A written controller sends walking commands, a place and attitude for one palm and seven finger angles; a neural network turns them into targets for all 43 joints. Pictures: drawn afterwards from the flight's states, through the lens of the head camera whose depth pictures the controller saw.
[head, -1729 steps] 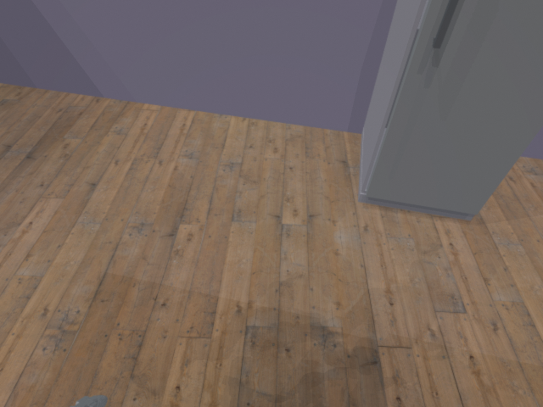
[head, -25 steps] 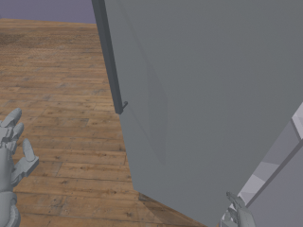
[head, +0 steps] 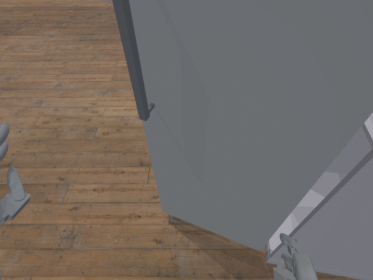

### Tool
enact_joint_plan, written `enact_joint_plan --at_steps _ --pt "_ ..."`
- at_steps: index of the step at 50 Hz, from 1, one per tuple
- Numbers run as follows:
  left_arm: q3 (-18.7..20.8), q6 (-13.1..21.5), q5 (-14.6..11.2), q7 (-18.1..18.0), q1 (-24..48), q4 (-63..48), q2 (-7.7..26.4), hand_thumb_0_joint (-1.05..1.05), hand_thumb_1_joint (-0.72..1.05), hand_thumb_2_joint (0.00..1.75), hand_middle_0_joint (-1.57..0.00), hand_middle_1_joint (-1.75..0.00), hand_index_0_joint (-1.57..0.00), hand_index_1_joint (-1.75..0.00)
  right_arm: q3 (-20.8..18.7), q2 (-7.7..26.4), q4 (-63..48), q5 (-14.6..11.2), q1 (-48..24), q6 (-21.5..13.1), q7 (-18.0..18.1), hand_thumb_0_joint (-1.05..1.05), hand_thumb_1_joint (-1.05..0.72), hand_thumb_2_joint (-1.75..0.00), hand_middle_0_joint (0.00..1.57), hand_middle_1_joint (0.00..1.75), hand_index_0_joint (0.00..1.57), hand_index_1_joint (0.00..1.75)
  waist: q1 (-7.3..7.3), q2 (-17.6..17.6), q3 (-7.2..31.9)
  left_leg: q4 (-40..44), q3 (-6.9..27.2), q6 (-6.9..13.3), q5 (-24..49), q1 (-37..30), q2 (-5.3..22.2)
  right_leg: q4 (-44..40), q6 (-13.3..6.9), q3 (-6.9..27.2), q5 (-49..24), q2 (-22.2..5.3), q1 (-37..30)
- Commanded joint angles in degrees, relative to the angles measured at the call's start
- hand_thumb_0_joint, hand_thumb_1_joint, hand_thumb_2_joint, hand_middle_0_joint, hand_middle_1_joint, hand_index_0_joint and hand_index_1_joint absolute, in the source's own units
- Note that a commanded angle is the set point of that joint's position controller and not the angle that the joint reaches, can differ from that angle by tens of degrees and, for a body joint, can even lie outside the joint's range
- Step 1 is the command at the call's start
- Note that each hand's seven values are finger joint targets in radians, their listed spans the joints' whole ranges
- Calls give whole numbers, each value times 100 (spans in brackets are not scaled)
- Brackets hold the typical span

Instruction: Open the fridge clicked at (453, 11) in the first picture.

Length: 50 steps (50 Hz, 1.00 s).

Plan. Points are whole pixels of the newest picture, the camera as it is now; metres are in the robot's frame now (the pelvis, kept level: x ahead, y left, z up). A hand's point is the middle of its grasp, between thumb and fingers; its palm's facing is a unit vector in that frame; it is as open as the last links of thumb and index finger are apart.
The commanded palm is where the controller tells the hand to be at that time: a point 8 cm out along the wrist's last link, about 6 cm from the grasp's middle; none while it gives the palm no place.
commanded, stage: step back with the hand held close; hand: left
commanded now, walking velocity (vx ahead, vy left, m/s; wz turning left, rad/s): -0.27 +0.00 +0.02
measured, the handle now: (135, 44) +0.50 +0.15 +0.26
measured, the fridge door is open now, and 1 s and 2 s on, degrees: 77 77 77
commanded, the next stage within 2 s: stop stepping back and stand still in 0.98 s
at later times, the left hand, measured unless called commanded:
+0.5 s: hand out of the picture +0.13 +0.28 +0.17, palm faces +0.55 -0.70 -0.45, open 7.4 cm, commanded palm +0.06 +0.31 +0.18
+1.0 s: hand out of the picture +0.07 +0.25 +0.18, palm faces +0.41 -0.79 -0.46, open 7.4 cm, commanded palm -0.01 +0.29 +0.18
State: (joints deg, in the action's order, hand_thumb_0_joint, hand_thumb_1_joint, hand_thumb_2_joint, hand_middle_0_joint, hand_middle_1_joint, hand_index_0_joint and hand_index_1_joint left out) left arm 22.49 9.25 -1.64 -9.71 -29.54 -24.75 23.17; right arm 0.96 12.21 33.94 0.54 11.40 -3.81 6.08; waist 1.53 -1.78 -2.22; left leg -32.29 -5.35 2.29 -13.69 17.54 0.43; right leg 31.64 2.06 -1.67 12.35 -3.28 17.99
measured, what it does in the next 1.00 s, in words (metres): walks backwards: right foot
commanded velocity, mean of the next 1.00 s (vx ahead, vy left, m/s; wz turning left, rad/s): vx -0.35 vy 0.00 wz -0.02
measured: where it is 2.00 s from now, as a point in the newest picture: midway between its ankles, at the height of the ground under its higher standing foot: outside the picture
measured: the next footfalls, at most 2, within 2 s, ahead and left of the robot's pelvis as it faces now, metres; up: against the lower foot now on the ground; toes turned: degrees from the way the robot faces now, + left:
right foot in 0.80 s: -0.11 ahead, -0.11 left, +0.00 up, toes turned +2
left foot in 1.02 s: -0.11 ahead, +0.12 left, +0.00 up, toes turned +4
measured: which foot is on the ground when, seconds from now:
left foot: down 0.00-0.80, up 0.82-1.00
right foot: down 0.00-0.60, up 0.62-0.78, down 0.80-1.00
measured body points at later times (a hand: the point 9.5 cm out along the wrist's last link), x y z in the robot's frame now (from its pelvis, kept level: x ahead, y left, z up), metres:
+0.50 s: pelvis -0.06 +0.00 -0.02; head -0.05 +0.00 +0.43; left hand +0.09 +0.31 +0.19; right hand +0.11 -0.23 -0.10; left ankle +0.04 +0.09 -0.73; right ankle +0.04 -0.14 -0.73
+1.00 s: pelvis -0.15 -0.01 +0.01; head -0.12 +0.00 +0.46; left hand +0.04 +0.29 +0.20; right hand +0.05 -0.23 -0.06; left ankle -0.13 +0.11 -0.71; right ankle -0.15 -0.11 -0.73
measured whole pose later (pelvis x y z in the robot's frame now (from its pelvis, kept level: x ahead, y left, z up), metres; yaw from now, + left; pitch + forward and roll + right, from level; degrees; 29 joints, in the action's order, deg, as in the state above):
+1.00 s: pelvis -0.15 -0.01 +0.01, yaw +0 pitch +2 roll +3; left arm 21.4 10.1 -0.2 -10.0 -26.6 -28.3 24.0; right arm 2.1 10.0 34.8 0.9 6.6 -3.3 5.8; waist 0.6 4.3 -1.0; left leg -37.4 -4.8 -1.7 -14.4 21.1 -0.7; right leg 29.4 -0.9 3.4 14.5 -0.7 16.0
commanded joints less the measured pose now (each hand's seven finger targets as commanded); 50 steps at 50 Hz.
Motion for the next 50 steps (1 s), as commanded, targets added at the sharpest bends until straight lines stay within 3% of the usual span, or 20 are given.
enact_joint_plan --at_steps 1,4,7,15,18,20,23,25,28,31,33,36,38,39,40,41,42,44,48,50 --pt "694 461 55 -148 408 -1176 907 0 90 90 -20 -30 -20 -30 -296 790 -888 -31 -532 -359 67 0 -90 -90 20 30 20 30 19 -269 754 950 878 90 -144 805 804 41 -193 301 -428 -57 -804" --pt "622 504 69 -177 435 -1139 897 0 90 90 -20 -30 -20 -30 -270 732 -847 -36 -460 -356 51 0 -90 -90 20 30 20 30 -82 305 550 555 736 30 -1171 851 526 -580 -343 777 319 -401 -218" --pt "688 593 106 -238 591 -1323 1008 0 90 90 -20 -30 -20 -30 -239 672 -755 -16 -480 -370 52 0 -90 -90 20 30 20 30 -122 220 489 357 749 5 -1434 726 443 -881 -464 932 1019 -577 190" --pt "927 878 211 -268 367 -1240 950 0 90 90 -20 -30 -20 -30 -311 809 -927 -21 -491 -547 96 0 -90 -90 20 30 20 30 -4 -901 644 1684 1492 278 -2465 2265 1070 884 -153 72 204 327 -1403" --pt "934 924 191 -220 266 -1133 969 0 90 90 -20 -30 -20 -30 -306 761 -894 -16 -467 -607 61 0 -90 -90 20 30 20 30 -28 -455 559 1207 1264 232 -2213 2171 848 530 -229 428 21 156 -1182" --pt "930 945 223 -200 502 -1095 974 0 90 90 -20 -30 -20 -30 -327 781 -817 1 -420 -597 51 0 -90 -90 20 30 20 30 -79 31 269 739 1064 198 -2751 2309 624 -29 -344 964 886 -49 -700" --pt "781 881 156 -217 722 -1298 1002 0 90 90 -20 -30 -20 -30 -285 650 -614 37 -375 -581 -2 0 -90 -90 20 30 20 30 -131 665 383 -291 796 -56 -1670 1030 292 -874 -679 1651 1020 -732 584" --pt "768 861 141 -268 805 -1480 1075 0 90 90 -20 -30 -20 -30 -249 607 -518 37 -421 -564 -24 0 -90 -90 20 30 20 30 -146 706 611 -630 725 -91 -1394 407 241 -974 -716 1608 992 -900 1031" --pt "954 903 140 -292 634 -1724 1118 0 90 90 -20 -30 -20 -30 -276 684 -637 37 -581 -567 42 0 -90 -90 20 30 20 30 -94 -153 835 517 1267 127 -1496 938 698 82 -387 871 677 -212 325" --pt "1203 1009 211 -234 636 -1738 1136 0 90 90 -20 -30 -20 -30 -415 814 -828 47 -695 -666 76 0 -90 -90 20 30 20 30 -19 -1665 940 2327 2274 583 -3084 2819 1749 2596 -87 76 878 744 -1437" --pt "1070 958 96 -141 368 -1478 1024 0 90 90 -20 -30 -20 -30 -491 721 -732 57 -615 -703 6 0 -90 -90 20 30 20 30 -19 -1109 910 2275 1989 475 -2194 2061 1771 2888 -165 100 1520 799 -813" --pt "834 903 -66 -104 293 -1577 890 0 90 90 -20 -30 -20 -30 -416 596 -653 82 -562 -809 -64 0 -90 -90 20 30 20 30 -9 -1155 830 2021 1579 256 -998 830 1544 1183 -275 53 1871 607 -456" --pt "519 782 -106 -102 574 -1605 753 0 90 90 -20 -30 -20 -30 -328 559 -599 74 -710 -759 -103 0 -90 -90 20 30 20 30 2 -735 705 1426 1147 -102 -807 514 1221 -697 -505 337 1430 352 -444" --pt "540 730 -72 -121 744 -1589 900 0 90 90 -20 -30 -20 -30 -335 505 -572 72 -683 -679 -107 0 -90 -90 20 30 20 30 -60 197 660 359 878 -356 -892 454 752 -1653 -887 1660 1041 -401 -81" --pt "613 681 -2 -180 1057 -1599 1215 0 90 90 -20 -30 -20 -30 -277 391 -506 56 -684 -604 -100 0 -90 -90 20 30 20 30 -59 1340 633 -1101 241 -604 -792 129 126 -2258 -1249 2987 77 -1681 637" --pt "492 656 80 -229 1411 -1749 1258 0 90 90 -20 -30 -20 -30 -339 475 -429 30 -747 -588 -96 0 -90 -90 20 30 20 30 38 1212 756 -2050 416 -546 -1333 495 -50 -1769 -1442 2841 -2233 -1965 412" --pt "610 480 110 -225 1113 -1567 1336 0 90 90 -20 -30 -20 -30 -294 370 -531 57 -834 -553 -65 0 -90 -90 20 30 20 30 34 1320 904 -2186 554 -474 -1366 902 -79 -1124 -1306 2192 -4040 -1676 -307" --pt "592 392 178 -168 875 -1346 1185 0 90 90 -20 -30 -20 -30 -107 254 -614 51 -954 -393 -2 0 -90 -90 20 30 20 30 -21 1053 954 -1894 292 -488 -948 952 -61 -480 -1034 1431 -5498 -1302 -973" --pt "779 392 122 -123 280 -1391 1263 0 90 90 -20 -30 -20 -30 -214 427 -689 -18 -776 -119 97 0 -90 -90 20 30 20 30 -106 760 1164 -24 122 -424 112 220 10 -73 -701 1114 -5283 -960 -1293" --pt "938 419 55 -92 83 -1572 1381 0 90 90 -20 -30 -20 -30 -305 584 -803 -103 -681 -37 113 0 -90 -90 20 30 20 30 -109 490 1446 694 409 -211 2283 -330 507 143 -362 932 -4117 -526 -1087"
